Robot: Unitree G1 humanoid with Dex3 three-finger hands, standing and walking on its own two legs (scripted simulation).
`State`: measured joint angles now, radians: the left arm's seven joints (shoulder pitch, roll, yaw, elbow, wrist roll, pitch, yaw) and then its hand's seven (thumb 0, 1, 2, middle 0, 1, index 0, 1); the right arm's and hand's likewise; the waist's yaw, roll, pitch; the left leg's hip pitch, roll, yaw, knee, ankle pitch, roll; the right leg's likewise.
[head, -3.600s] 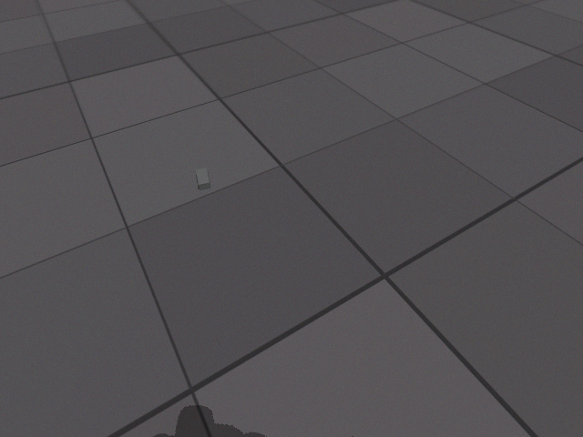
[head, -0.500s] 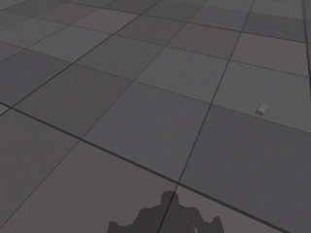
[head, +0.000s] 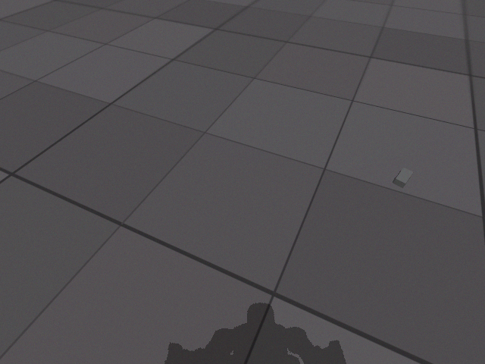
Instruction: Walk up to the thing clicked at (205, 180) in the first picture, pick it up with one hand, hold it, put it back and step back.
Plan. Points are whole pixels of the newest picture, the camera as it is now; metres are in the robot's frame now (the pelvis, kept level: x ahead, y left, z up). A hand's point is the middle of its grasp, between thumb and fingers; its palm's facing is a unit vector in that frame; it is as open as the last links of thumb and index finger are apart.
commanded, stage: stand
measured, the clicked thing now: (403, 177) +1.22 -0.93 -0.76
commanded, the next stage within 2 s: none
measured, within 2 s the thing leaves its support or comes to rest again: neither
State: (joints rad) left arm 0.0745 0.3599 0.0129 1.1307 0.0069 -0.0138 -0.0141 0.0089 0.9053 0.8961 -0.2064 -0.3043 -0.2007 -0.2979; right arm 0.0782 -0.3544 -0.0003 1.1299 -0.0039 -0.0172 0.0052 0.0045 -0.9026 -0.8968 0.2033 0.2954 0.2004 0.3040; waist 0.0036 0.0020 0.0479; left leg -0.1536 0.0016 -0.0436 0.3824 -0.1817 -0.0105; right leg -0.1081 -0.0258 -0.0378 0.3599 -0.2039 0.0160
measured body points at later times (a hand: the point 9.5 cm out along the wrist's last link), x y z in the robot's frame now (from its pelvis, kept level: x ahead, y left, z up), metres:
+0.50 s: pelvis +0.00 +0.00 +0.00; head +0.01 +0.00 +0.45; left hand +0.08 +0.30 -0.13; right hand +0.07 -0.30 -0.13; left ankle +0.02 +0.13 -0.75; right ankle +0.00 -0.13 -0.75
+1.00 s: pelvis +0.01 -0.01 +0.00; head +0.02 -0.01 +0.45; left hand +0.09 +0.29 -0.13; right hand +0.08 -0.31 -0.13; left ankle +0.02 +0.13 -0.75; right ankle +0.00 -0.13 -0.75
